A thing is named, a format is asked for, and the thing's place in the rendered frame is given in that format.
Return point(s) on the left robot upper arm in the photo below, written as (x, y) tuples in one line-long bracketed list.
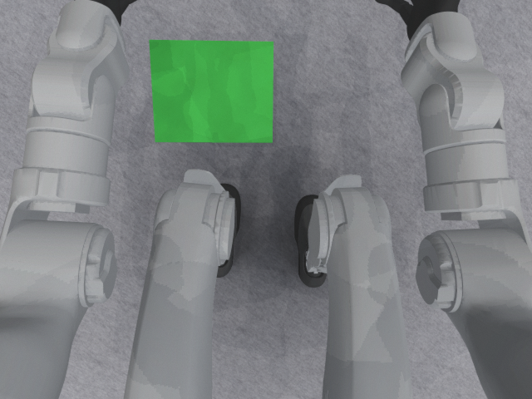
[(51, 272)]

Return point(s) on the right robot upper arm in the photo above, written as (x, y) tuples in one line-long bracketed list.
[(482, 279)]

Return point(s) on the robot left thigh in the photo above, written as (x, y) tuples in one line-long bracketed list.
[(171, 356)]

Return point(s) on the right robot hand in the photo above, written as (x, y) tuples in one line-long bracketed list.
[(414, 15)]

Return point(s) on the robot thigh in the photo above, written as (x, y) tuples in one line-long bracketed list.
[(367, 355), (171, 356)]

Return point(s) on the left robot hand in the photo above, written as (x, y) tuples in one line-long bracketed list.
[(117, 6)]

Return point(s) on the robot right thigh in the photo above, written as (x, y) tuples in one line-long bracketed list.
[(367, 355)]

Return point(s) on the robot left forearm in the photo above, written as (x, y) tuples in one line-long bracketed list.
[(70, 117)]

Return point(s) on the carton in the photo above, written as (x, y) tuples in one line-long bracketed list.
[(212, 91)]

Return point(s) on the robot right forearm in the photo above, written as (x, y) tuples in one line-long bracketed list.
[(459, 108)]

